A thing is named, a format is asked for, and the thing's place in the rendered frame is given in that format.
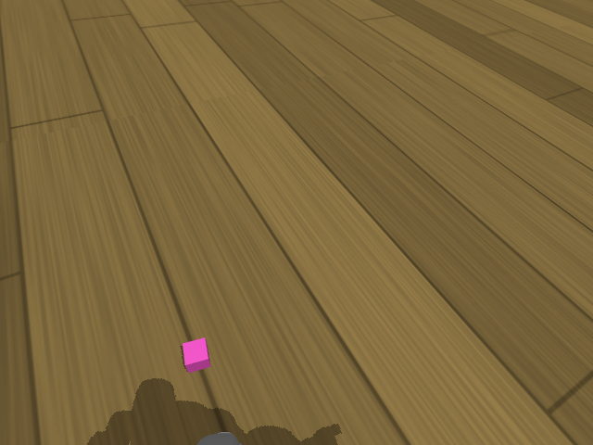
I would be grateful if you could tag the cube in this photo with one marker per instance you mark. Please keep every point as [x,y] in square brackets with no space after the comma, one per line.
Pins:
[196,355]

